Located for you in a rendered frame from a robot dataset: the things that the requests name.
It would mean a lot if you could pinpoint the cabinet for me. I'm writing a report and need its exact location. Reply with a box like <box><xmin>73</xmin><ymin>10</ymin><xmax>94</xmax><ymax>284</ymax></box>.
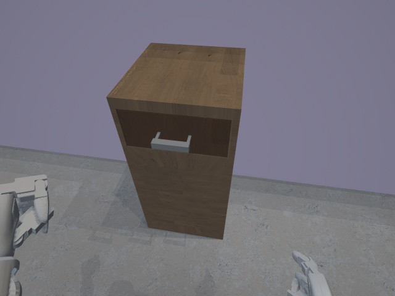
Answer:
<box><xmin>106</xmin><ymin>43</ymin><xmax>246</xmax><ymax>240</ymax></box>

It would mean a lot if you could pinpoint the drawer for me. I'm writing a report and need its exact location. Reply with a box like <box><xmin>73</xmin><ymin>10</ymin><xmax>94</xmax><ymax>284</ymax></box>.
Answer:
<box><xmin>117</xmin><ymin>109</ymin><xmax>231</xmax><ymax>157</ymax></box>

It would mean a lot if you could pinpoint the robot right hand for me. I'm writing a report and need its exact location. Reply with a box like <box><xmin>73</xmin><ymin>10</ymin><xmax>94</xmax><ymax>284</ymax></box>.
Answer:
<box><xmin>287</xmin><ymin>251</ymin><xmax>333</xmax><ymax>296</ymax></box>

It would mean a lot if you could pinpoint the robot left hand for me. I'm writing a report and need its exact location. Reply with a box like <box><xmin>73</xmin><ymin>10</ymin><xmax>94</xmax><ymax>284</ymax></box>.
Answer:
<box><xmin>0</xmin><ymin>175</ymin><xmax>54</xmax><ymax>257</ymax></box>

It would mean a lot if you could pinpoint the left robot forearm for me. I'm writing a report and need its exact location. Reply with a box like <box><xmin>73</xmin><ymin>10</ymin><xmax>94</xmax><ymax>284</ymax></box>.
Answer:
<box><xmin>0</xmin><ymin>257</ymin><xmax>22</xmax><ymax>296</ymax></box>

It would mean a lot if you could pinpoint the handle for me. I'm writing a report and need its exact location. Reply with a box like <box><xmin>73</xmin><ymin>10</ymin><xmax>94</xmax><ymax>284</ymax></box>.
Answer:
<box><xmin>151</xmin><ymin>132</ymin><xmax>191</xmax><ymax>153</ymax></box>

